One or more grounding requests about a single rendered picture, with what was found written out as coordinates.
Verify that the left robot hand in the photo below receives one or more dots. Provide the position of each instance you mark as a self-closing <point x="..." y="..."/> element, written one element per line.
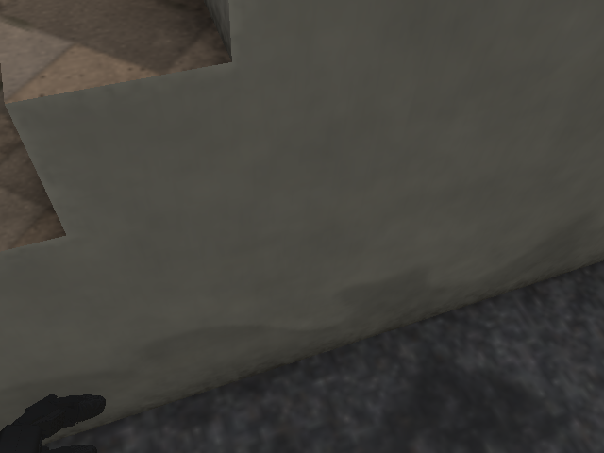
<point x="45" y="418"/>

